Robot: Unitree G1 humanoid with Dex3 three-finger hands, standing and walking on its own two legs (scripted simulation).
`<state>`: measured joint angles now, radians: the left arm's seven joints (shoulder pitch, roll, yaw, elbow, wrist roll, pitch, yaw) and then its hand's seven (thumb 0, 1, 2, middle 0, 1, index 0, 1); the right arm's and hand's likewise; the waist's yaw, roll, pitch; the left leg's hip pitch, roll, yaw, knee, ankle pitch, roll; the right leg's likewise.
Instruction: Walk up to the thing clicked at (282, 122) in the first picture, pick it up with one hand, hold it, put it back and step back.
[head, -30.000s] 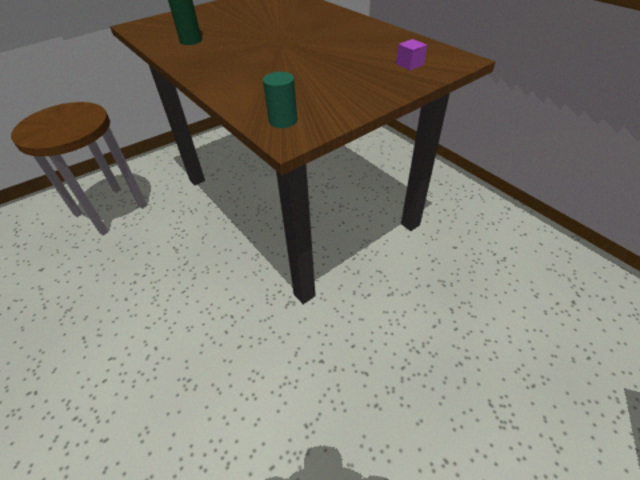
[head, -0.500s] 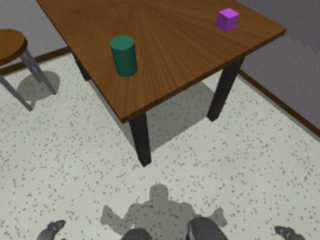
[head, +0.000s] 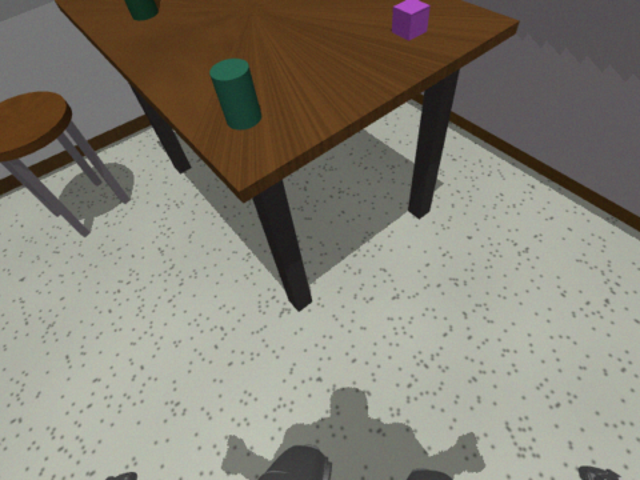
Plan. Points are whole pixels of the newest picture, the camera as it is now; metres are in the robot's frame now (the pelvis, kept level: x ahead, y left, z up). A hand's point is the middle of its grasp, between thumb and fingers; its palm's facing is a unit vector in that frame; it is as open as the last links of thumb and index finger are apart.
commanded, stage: step back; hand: left
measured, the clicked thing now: (237, 95) +0.77 +0.21 +0.03
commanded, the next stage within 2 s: stand in 2.00 s
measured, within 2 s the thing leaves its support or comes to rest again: neither
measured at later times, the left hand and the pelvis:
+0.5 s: hand out of the picture -0.08 +0.29 -0.16, palm faces -0.06 -0.92 -0.39, open 7.4 cm; pelvis -0.17 +0.02 -0.01, yaw -4 degrees
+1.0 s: hand out of the picture -0.23 +0.31 -0.15, palm faces +0.03 -0.92 -0.38, open 7.4 cm; pelvis -0.34 +0.03 +0.00, yaw +1 degrees
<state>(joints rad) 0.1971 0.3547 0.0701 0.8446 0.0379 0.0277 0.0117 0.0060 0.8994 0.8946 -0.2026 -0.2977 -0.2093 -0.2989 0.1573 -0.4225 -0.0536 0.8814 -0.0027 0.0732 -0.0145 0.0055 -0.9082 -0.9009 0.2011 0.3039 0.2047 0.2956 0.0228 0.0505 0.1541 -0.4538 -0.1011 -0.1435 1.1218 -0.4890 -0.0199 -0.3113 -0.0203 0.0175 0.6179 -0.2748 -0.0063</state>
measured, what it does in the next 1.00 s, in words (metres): walks backwards: left foot, then right foot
